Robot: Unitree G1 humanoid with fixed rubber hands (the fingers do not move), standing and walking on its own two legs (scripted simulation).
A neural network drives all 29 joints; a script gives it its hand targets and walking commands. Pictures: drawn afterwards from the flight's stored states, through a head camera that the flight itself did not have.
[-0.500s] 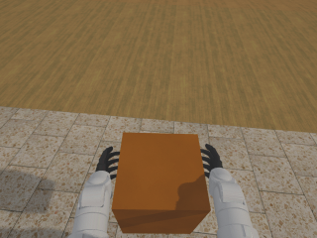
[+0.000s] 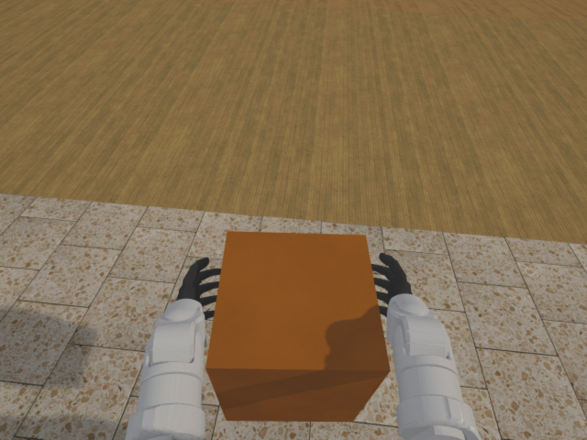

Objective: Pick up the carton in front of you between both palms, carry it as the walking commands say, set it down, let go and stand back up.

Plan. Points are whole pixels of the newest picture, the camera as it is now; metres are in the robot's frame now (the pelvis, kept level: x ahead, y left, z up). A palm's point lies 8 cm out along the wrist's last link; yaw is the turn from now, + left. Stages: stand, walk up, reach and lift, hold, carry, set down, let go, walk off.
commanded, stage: reach and lift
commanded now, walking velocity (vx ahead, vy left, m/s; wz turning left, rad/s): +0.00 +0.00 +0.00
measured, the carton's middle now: (293, 331) +0.30 +0.00 -0.04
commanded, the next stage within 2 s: hold in 0.56 s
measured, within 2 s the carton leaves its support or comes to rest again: neither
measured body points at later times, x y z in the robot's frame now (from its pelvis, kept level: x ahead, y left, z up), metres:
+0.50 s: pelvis +0.02 +0.00 +0.01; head -0.01 +0.00 +0.45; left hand +0.32 +0.15 +0.03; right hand +0.32 -0.15 +0.03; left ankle +0.03 +0.13 -0.74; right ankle +0.02 -0.12 -0.74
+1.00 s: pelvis +0.00 +0.00 +0.00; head -0.04 +0.00 +0.45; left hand +0.30 +0.15 +0.04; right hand +0.31 -0.15 +0.05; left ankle +0.03 +0.13 -0.74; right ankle +0.02 -0.12 -0.74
